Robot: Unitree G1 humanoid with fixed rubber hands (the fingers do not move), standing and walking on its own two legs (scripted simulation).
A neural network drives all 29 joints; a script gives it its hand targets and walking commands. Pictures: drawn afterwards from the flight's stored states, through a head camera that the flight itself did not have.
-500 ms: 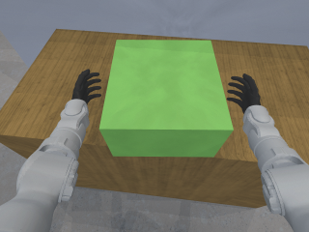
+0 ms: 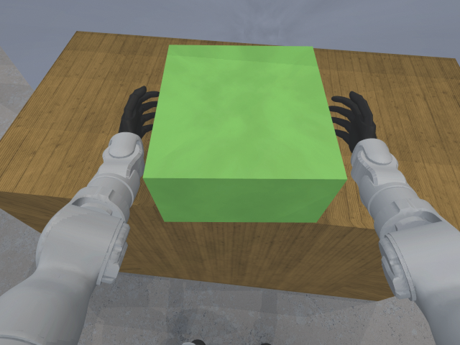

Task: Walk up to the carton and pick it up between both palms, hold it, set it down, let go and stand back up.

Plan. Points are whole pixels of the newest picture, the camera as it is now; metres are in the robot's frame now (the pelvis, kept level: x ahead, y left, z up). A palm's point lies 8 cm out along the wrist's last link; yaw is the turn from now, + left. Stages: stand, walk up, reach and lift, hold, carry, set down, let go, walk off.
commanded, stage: reach and lift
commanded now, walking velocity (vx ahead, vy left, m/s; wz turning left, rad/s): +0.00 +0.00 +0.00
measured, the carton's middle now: (240, 131) +0.50 +0.02 +0.04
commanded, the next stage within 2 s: none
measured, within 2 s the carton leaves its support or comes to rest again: leaves its support in 1.72 s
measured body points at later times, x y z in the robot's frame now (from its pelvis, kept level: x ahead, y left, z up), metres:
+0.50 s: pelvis +0.01 +0.01 +0.01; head +0.09 +0.02 +0.45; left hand +0.47 +0.21 +0.07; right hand +0.48 -0.18 +0.08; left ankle +0.02 +0.13 -0.71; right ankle +0.02 -0.12 -0.71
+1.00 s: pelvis +0.01 +0.00 +0.01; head +0.10 +0.01 +0.45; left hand +0.47 +0.21 +0.07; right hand +0.48 -0.17 +0.08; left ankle +0.02 +0.13 -0.71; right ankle +0.02 -0.12 -0.71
